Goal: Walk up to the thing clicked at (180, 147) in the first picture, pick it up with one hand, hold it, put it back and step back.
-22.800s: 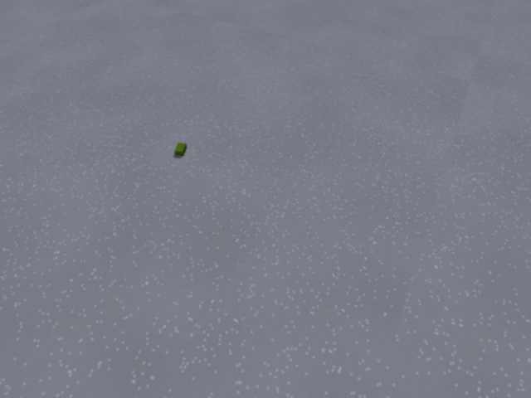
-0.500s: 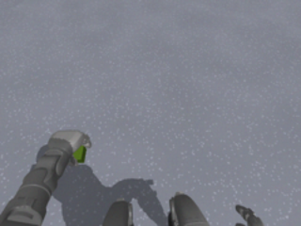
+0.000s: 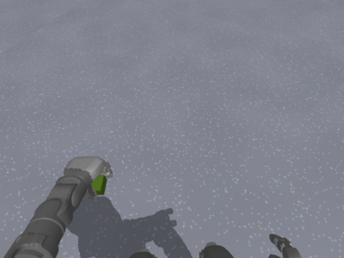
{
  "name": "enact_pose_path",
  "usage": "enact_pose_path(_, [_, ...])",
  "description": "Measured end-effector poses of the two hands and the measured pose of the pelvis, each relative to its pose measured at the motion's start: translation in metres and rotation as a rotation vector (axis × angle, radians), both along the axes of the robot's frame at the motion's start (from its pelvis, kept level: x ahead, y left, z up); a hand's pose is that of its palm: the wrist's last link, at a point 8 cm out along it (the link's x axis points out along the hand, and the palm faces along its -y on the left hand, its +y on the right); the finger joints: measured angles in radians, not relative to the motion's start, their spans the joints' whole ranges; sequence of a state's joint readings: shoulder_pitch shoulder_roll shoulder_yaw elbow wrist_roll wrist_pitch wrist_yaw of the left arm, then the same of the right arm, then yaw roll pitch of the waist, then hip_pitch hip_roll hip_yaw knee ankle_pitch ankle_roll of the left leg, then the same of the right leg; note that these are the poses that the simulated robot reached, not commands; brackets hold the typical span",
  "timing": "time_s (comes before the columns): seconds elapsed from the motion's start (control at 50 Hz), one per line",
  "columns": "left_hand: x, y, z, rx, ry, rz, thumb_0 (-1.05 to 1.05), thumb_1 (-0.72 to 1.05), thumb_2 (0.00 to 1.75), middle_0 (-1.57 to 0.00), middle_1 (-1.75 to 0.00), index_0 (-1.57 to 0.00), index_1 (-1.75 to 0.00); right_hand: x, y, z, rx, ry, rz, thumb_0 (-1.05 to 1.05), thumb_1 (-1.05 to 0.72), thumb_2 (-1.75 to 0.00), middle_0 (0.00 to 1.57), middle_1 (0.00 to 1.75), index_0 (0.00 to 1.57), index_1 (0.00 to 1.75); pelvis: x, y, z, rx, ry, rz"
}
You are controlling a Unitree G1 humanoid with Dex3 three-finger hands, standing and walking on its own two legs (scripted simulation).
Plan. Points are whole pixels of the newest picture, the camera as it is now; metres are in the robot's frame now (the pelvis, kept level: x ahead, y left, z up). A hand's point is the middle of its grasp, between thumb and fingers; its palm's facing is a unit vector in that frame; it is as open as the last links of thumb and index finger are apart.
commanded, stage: hold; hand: left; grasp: from above
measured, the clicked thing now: (91, 184) +0.33 +0.23 -0.10
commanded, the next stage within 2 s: crouch in 1.82 s
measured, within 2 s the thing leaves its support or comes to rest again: neither
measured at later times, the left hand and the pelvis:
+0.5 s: hand (87, 180) +0.31 +0.22 -0.03, palm faces -0.49 +0.00 -0.87, open 7.2 cm; pelvis +0.01 +0.00 +0.02, yaw +0 degrees
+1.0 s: hand (86, 184) +0.29 +0.21 -0.01, palm faces -0.47 +0.00 -0.88, open 7.2 cm; pelvis +0.00 -0.01 +0.03, yaw +0 degrees
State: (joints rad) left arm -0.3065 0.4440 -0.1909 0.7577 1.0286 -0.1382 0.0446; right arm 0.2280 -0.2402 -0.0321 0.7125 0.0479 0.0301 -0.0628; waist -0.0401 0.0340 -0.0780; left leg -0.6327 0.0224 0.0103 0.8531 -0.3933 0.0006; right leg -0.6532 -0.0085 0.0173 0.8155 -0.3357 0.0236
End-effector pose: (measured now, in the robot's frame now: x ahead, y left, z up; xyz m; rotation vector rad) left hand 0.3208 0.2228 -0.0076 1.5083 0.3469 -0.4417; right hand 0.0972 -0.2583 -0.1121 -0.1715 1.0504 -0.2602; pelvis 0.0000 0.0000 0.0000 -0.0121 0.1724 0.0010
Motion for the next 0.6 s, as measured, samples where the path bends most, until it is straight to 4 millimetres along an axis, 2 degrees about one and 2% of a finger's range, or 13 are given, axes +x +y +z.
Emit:
enact_pose_path(0.3, [0.005, -0.002, 0.027, 0.002, 0.002, -0.018, -0.01, 0.42, 0.08, -0.96, -0.16, -1.0, -0.13, 0.025, -0.002, 0.016, 0.002, -0.04, 0.006, 0.0, -0.91, -0.9, 0.2, 0.3, 0.2, 0.3, 0.012, -0.001, 0.013, 0.005, -0.042, -0.003])
enact_pose_path(0.6, [-0.004, -0.006, 0.042, 0.0, -0.005, -0.032, -0.01, 0.43, 0.08, -0.95, -0.17, -0.99, -0.14, 0.037, -0.001, 0.024, 0.008, -0.075, 0.018, 0.0, -0.91, -0.9, 0.2, 0.3, 0.2, 0.3, 0.011, -0.003, 0.019, 0.011, -0.076, -0.006])
